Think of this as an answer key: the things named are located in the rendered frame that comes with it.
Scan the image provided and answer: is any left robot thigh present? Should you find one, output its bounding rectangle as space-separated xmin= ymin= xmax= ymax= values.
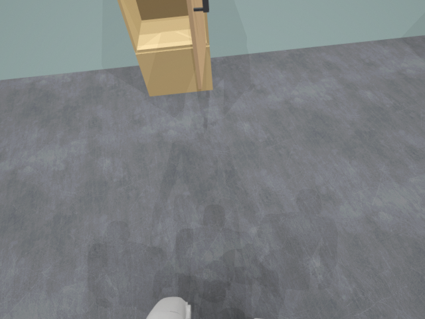
xmin=146 ymin=297 xmax=191 ymax=319

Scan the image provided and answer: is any cupboard door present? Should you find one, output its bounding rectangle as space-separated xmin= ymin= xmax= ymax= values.
xmin=187 ymin=0 xmax=206 ymax=89

